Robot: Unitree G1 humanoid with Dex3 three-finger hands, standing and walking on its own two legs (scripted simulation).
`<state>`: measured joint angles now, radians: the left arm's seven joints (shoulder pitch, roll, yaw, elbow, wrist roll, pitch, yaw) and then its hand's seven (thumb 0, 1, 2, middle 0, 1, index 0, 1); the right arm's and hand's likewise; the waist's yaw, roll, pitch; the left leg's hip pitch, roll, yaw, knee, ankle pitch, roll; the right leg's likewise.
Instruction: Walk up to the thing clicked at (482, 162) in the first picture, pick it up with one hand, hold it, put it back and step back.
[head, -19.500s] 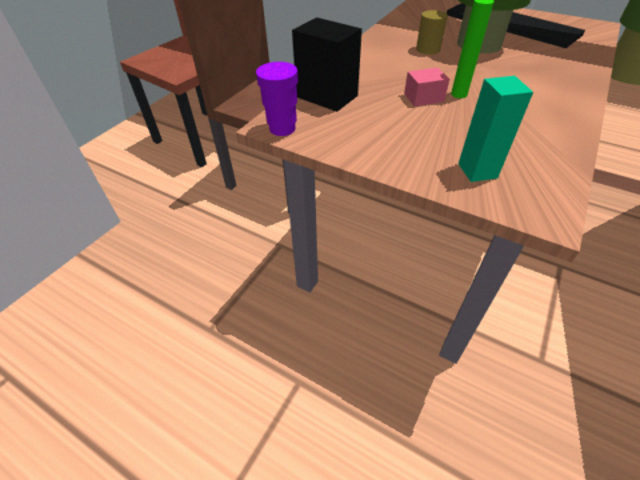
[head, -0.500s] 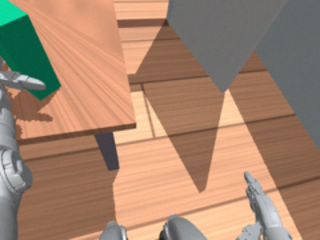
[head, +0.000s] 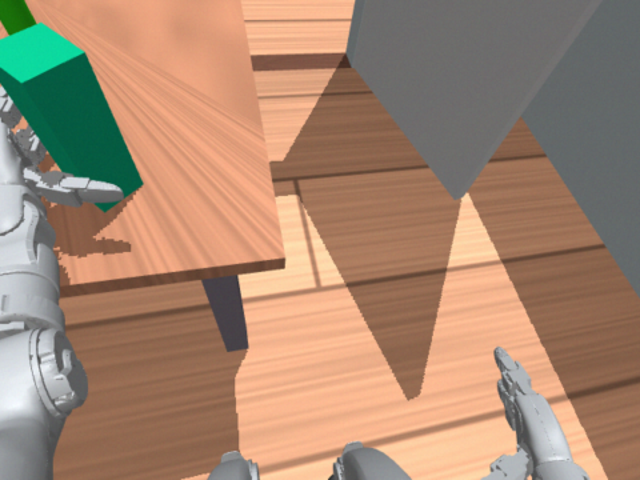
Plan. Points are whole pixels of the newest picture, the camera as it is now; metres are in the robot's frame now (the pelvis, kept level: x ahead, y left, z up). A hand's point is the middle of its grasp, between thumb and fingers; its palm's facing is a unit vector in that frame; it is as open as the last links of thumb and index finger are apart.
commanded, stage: close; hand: left
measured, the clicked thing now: (77, 130) +0.52 +0.23 +0.11
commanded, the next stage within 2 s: settle in 0.58 s
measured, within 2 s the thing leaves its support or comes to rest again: leaves its support in 1.12 s
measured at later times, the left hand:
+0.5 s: hand (62, 148) +0.50 +0.24 +0.10, palm faces +0.26 -0.97 +0.00, open 14.2 cm
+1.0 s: hand (60, 144) +0.49 +0.23 +0.12, palm faces +0.23 -0.97 -0.08, open 9.9 cm
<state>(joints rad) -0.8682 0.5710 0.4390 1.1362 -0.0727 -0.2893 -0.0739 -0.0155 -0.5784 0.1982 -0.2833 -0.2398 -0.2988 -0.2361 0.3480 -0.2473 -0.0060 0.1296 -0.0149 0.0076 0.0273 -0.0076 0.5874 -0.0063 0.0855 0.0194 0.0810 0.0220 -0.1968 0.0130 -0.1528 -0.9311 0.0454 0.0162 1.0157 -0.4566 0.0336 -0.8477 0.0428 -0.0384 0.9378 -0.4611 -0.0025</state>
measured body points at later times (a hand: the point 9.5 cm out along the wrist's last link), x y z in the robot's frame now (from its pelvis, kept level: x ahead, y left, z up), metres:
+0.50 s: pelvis +0.00 +0.00 +0.00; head +0.11 +0.03 +0.44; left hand +0.48 +0.29 +0.10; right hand +0.15 -0.26 -0.03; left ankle +0.01 +0.09 -0.67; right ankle -0.01 -0.13 -0.67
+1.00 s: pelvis +0.00 +0.00 +0.01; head +0.08 +0.02 +0.46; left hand +0.47 +0.28 +0.13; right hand +0.15 -0.28 -0.02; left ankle +0.01 +0.09 -0.67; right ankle -0.01 -0.13 -0.67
